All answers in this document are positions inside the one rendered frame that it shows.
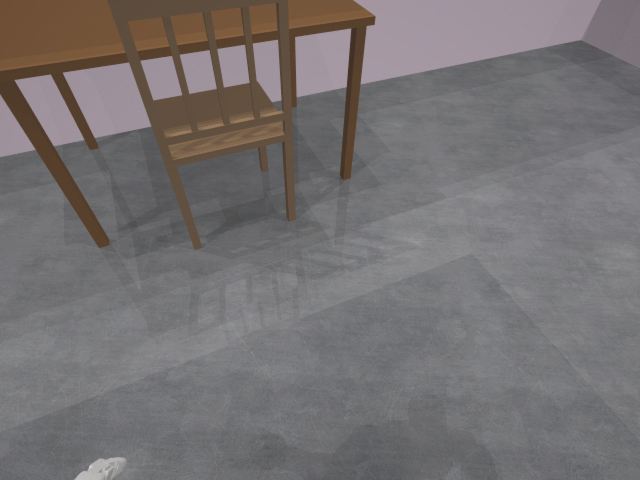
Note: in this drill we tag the robot left hand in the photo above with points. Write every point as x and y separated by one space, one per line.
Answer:
103 469

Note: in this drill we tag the table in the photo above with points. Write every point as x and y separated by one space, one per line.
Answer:
50 37

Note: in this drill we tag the chair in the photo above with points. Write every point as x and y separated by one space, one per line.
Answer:
209 124

